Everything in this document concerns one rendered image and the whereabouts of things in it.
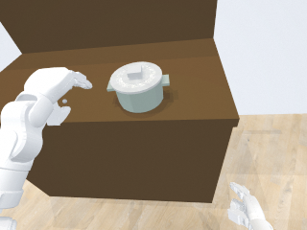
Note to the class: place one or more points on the left robot hand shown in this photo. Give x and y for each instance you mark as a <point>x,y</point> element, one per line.
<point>53,83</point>

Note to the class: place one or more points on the right robot forearm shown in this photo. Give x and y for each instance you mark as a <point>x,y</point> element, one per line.
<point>259,224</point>

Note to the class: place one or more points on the left robot forearm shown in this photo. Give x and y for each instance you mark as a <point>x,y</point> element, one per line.
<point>22,122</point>

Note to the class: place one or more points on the pot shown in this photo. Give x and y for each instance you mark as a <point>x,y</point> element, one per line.
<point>142,102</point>

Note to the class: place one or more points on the left robot upper arm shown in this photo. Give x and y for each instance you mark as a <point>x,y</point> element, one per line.
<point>7,223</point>

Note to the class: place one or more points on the lid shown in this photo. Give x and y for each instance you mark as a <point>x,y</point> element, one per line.
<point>151,77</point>

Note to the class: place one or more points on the right robot hand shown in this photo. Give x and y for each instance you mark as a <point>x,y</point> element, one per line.
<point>243,212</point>

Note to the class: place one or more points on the knob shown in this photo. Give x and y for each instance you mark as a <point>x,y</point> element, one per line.
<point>134,71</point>

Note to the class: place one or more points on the table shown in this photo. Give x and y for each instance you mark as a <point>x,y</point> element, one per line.
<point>174,152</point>

